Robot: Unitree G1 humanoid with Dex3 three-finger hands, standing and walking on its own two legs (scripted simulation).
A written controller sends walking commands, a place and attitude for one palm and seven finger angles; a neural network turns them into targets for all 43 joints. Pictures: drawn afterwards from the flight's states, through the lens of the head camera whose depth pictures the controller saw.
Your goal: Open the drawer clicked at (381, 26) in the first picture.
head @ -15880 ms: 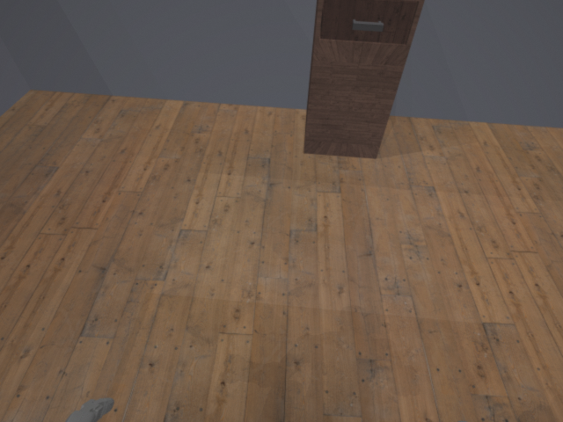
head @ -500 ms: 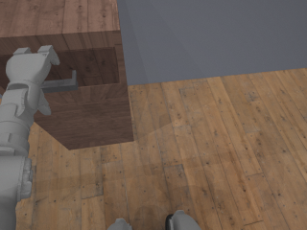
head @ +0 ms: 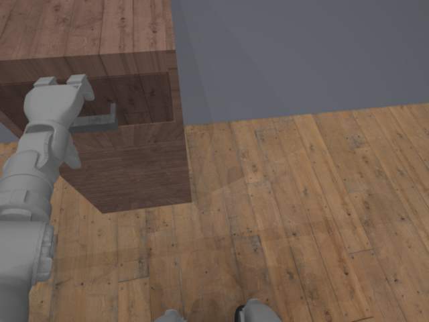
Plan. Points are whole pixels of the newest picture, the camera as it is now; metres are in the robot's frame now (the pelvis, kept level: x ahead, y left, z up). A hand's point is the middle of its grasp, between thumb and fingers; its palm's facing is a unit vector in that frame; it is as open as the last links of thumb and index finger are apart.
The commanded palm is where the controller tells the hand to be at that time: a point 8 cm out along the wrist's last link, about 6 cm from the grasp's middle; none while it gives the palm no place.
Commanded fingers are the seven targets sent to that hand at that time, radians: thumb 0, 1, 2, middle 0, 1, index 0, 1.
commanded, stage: lift the fingers back up to retry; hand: left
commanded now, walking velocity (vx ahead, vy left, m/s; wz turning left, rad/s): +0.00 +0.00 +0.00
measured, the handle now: (89, 116) +0.55 +0.26 -0.02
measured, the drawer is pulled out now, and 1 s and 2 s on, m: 0.00 0.00 0.00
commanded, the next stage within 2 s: re-aim the fingers above the handle in 0.76 s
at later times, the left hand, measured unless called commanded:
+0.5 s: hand (71, 119) +0.50 +0.26 +0.04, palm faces -0.07 -0.03 -1.00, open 13.8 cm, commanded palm +0.48 +0.26 +0.09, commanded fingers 0.00 -0.50 0.30 -0.30 -1.20 -0.30 -1.20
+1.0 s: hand (69, 121) +0.49 +0.27 +0.04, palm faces -0.08 -0.02 -1.00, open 13.8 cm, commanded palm +0.48 +0.27 +0.09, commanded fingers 0.00 -0.50 0.30 -0.30 -1.20 -0.30 -1.20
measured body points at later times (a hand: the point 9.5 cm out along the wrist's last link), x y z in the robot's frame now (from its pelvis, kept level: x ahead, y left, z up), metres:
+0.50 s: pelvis +0.01 +0.00 +0.00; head +0.13 +0.00 +0.43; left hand +0.49 +0.26 +0.09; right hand -0.01 -0.28 -0.13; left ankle -0.03 +0.10 -0.70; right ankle +0.01 -0.14 -0.70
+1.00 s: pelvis +0.00 +0.00 +0.00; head +0.12 +0.00 +0.44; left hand +0.49 +0.26 +0.09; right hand +0.01 -0.28 -0.12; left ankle -0.03 +0.10 -0.70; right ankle +0.01 -0.14 -0.70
